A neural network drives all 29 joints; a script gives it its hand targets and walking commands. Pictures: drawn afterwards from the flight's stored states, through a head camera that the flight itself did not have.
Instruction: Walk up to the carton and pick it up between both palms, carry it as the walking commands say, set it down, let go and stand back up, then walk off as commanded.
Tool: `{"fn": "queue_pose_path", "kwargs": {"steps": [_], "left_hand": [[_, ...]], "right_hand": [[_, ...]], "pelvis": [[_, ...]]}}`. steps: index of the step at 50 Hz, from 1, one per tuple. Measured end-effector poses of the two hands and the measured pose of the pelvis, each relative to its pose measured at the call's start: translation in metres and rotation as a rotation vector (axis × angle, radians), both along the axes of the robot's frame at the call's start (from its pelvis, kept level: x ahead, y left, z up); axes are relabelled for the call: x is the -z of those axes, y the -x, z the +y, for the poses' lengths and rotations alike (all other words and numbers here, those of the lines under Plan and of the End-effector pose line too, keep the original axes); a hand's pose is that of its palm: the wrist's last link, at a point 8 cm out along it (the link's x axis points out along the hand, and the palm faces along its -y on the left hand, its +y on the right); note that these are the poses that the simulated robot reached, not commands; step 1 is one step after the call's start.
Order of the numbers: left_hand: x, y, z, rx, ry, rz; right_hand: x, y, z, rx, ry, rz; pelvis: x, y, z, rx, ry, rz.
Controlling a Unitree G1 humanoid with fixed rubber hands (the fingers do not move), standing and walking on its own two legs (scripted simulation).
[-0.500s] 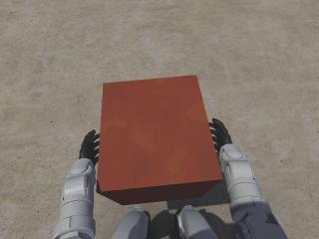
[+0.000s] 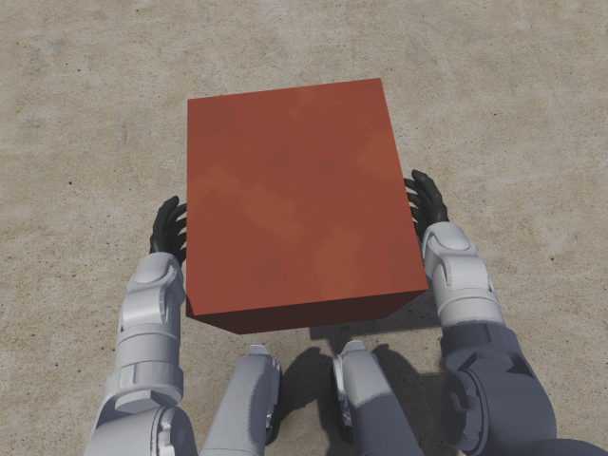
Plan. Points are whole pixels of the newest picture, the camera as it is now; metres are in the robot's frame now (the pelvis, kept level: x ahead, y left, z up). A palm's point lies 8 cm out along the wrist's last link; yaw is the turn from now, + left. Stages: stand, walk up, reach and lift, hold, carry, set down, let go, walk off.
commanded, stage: set down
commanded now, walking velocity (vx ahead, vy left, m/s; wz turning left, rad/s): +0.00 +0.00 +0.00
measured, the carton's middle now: (299, 224) +0.43 +0.01 -0.15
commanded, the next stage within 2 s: none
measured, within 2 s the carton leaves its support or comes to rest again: neither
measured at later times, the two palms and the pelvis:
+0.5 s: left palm (190, 253) +0.38 +0.19 -0.16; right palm (411, 231) +0.41 -0.18 -0.17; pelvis -0.02 +0.00 -0.08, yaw +1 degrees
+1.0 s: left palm (206, 251) +0.41 +0.19 -0.25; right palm (397, 231) +0.44 -0.17 -0.25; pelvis -0.05 +0.00 -0.15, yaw +0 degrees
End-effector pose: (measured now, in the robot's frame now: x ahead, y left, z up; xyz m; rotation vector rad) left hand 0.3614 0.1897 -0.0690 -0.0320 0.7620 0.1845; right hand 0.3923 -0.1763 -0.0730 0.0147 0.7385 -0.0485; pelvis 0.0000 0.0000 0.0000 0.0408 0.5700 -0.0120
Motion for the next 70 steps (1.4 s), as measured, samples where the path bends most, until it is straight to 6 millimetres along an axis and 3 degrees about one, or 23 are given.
{"fn": "queue_pose_path", "kwargs": {"steps": [15,52,59,64,70], "left_hand": [[0.053,-0.012,0.006,-0.01,-0.011,0.017],[0.191,-0.051,0.0,-0.005,0.012,0.001],[0.223,-0.061,-0.003,-0.011,0.009,-0.016],[0.251,-0.071,-0.002,-0.001,-0.018,-0.066],[0.288,-0.072,0.0,-0.037,0.011,-0.042]], "right_hand": [[0.06,-0.011,0.007,0.001,0.008,0.017],[0.187,-0.047,0.001,0.018,0.031,0.0],[0.217,-0.059,-0.001,0.012,0.033,-0.017],[0.247,-0.072,0.0,0.006,0.028,-0.068],[0.281,-0.076,0.003,0.014,0.025,-0.042]], "pelvis": [[0.046,0.006,-0.003,-0.012,0.0,0.082],[0.159,0.052,0.005,-0.012,0.004,0.147],[0.176,0.063,0.004,-0.009,-0.001,0.086],[0.183,0.08,0.003,0.0,-0.007,-0.108],[0.21,0.082,0.001,-0.004,-0.011,-0.083]]}}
